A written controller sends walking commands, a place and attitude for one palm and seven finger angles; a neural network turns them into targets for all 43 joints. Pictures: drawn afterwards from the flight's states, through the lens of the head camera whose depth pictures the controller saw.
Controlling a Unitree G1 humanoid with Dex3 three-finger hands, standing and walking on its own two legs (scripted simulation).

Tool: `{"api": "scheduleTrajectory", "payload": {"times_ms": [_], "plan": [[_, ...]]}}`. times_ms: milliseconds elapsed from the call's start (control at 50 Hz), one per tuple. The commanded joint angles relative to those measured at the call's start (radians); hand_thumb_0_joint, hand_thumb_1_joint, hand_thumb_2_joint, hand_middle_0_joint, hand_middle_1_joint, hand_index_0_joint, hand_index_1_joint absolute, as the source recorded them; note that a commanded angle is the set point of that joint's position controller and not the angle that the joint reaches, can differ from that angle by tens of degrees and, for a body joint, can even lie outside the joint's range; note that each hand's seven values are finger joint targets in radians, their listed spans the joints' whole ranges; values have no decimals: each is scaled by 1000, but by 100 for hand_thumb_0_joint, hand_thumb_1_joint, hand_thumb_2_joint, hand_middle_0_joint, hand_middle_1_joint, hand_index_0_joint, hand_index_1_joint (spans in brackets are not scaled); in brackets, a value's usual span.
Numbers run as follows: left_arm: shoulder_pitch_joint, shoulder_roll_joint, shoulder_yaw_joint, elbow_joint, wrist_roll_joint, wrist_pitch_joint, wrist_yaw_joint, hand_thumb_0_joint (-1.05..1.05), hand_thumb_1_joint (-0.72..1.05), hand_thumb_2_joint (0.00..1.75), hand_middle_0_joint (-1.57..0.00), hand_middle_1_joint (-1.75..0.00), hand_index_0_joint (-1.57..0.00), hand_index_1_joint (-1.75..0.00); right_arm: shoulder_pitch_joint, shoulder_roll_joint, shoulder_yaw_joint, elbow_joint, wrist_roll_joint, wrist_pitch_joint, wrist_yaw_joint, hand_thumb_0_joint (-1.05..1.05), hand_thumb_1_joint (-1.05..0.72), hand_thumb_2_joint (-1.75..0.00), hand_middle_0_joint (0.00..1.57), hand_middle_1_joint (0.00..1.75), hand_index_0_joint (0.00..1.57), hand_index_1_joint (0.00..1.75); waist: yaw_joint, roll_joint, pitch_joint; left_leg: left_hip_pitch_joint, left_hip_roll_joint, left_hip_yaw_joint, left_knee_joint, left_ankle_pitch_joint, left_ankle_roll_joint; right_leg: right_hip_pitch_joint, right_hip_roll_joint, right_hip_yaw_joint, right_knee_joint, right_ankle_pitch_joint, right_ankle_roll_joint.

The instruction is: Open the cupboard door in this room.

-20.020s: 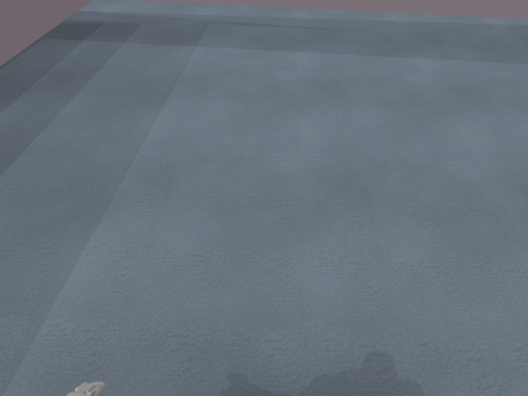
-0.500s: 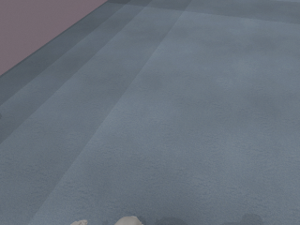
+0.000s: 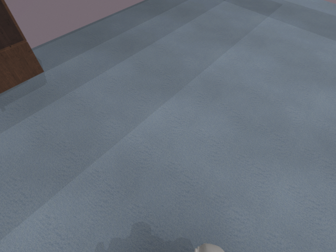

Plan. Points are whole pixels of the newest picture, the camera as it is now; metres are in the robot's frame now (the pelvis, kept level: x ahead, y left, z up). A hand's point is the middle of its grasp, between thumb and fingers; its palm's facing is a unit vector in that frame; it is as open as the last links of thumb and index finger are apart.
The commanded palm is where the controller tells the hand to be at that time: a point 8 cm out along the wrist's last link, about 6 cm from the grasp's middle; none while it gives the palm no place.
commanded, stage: turn or walk to find it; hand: left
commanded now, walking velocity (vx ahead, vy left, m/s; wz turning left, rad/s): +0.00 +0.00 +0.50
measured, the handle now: out of the picture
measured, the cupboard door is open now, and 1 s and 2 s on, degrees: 0 0 0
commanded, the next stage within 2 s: none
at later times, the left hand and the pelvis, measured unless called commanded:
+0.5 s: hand out of the picture +0.00 +0.14 -0.15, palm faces +0.27 -0.92 -0.27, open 7.4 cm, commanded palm none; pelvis -0.01 -0.06 +0.00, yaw +16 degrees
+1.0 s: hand out of the picture -0.01 +0.20 -0.15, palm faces +0.47 -0.85 -0.25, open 7.4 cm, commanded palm none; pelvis +0.02 -0.03 +0.00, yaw +29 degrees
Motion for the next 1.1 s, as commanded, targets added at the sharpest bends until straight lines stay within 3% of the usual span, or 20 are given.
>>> {"api": "scheduleTrajectory", "payload": {"times_ms": [0,80,140,180,200,240,300,500,600,620,660,680,720,800,900,960,1000,1020,1060,1080], "plan": [[-46,47,3,-104,-6,-37,0,0,90,90,-20,-30,-20,-30,71,-209,-60,-45,-6,-16,-14,0,-90,-90,20,30,20,30,-42,165,-131,191,233,-230,-119,576,162,-67,8,29,-85,0,14],[-26,41,-2,-115,-12,-45,2,0,90,90,-20,-30,-20,-30,28,-216,-69,-64,-11,-3,-10,0,-90,-90,20,30,20,30,-30,195,-126,106,211,-271,-81,558,150,81,47,6,-320,-2,3],[113,77,8,-82,-8,-63,5,0,90,90,-20,-30,-20,-30,-23,-200,-72,-83,0,3,-5,0,-90,-90,20,30,20,30,37,137,-148,-52,130,-248,30,335,74,338,39,-9,-637,260,-5],[142,223,33,-94,14,-77,18,0,90,90,-20,-30,-20,-30,-7,-100,-57,-124,7,2,4,0,-90,-90,20,30,20,30,52,-299,-112,-346,-82,-51,420,-336,-40,450,-376,391,-778,429,-175],[124,203,35,-106,2,-79,20,0,90,90,-20,-30,-20,-30,-13,-151,-69,-110,-2,19,3,0,-90,-90,20,30,20,30,54,-283,-95,-303,-33,-123,584,-334,-28,296,-390,404,-816,338,-216],[9,137,19,-134,2,-75,19,0,90,90,-20,-30,-20,-30,-1,-146,-74,-73,-4,29,14,0,-90,-90,20,30,20,30,-4,-137,-17,-311,-2,-109,743,-197,-30,209,-290,266,-807,222,-204],[-28,89,8,-151,5,-80,22,0,90,90,-20,-30,-20,-30,55,-125,-65,-42,-7,37,26,0,-90,-90,20,30,20,30,-29,-153,-38,-286,15,-58,757,-88,-58,227,-220,92,-780,304,-170],[121,151,26,-74,15,-71,19,0,90,90,-20,-30,-20,-30,-66,-93,-34,-65,7,25,22,0,-90,-90,20,30,20,30,50,-162,-93,-203,29,49,367,-203,-67,385,-286,15,-709,545,-221],[97,162,38,-55,9,-59,14,0,90,90,-20,-30,-20,-30,16,-100,-31,-51,8,2,14,0,-90,-90,20,30,20,30,4,-148,-154,0,21,99,29,-52,-41,343,-279,-64,-565,541,-159],[94,144,35,-56,-1,-54,11,0,90,90,-20,-30,-20,-30,56,-131,-36,-43,5,-7,16,0,-90,-90,20,30,20,30,-24,-56,-174,143,47,63,-98,50,-25,234,-250,-99,-476,405,-107],[13,51,5,-126,1,-46,-6,0,90,90,-20,-30,-20,-30,145,-299,-70,-40,-8,-7,9,0,-90,-90,20,30,20,30,-86,322,-123,253,393,-401,-250,75,156,-153,-41,-126,-117,-189,-7],[-67,61,6,-136,9,-38,-5,0,90,90,-20,-30,-20,-30,177,-287,-72,-14,-11,-11,0,0,-90,-90,20,30,20,30,-114,298,-95,195,397,-448,-287,-69,191,-201,-47,-37,-25,-169,-10],[-78,68,16,-115,5,-47,-23,0,90,90,-20,-30,-20,-30,92,-234,-55,-31,-10,-18,-9,0,-90,-90,20,30,20,30,-63,253,0,101,311,-374,-307,-230,173,-222,-51,14,43,-18,-15],[0,65,11,-71,8,-63,-41,0,90,90,-20,-30,-20,-30,79,-200,-44,-38,-4,-49,-6,0,-90,-90,20,30,20,30,-25,155,-36,113,223,-250,-294,-92,147,-157,-29,6,9,110,-1],[-73,49,6,-118,6,-77,-46,0,90,90,-20,-30,-20,-30,137,-207,-58,-19,-6,-58,-3,0,-90,-90,20,30,20,30,-48,163,-34,154,225,-283,-279,-39,177,-144,-23,0,-190,98,17],[-72,42,3,-131,3,-87,-50,0,90,90,-20,-30,-20,-30,118,-213,-64,-17,-11,-55,-1,0,-90,-90,20,30,20,30,-36,190,-35,86,208,-291,-234,-20,165,0,8,-35,-377,78,16],[46,45,9,-94,6,-95,-52,0,90,90,-20,-30,-20,-30,77,-204,-65,-21,-10,-51,-2,0,-90,-90,20,30,20,30,21,157,-64,-43,162,-256,-126,-43,128,235,52,-76,-509,164,15],[159,74,21,-58,8,-104,-48,0,90,90,-20,-30,-20,-30,58,-184,-63,-27,-7,-51,-3,0,-90,-90,20,30,20,30,75,94,-88,-176,103,-223,9,-114,92,434,33,-51,-597,190,4],[346,239,50,-18,15,-114,-18,0,90,90,-20,-30,-20,-30,27,-72,-36,-90,4,-57,8,0,-90,-90,20,30,20,30,152,-367,-136,-530,-52,-33,555,-372,12,650,-422,502,-877,-177,-124],[294,215,44,-32,6,-116,-9,0,90,90,-20,-30,-20,-30,2,-124,-49,-95,-5,-52,16,0,-90,-90,20,30,20,30,121,-273,-80,-522,17,-93,685,-270,22,489,-440,564,-940,-335,-153]]}}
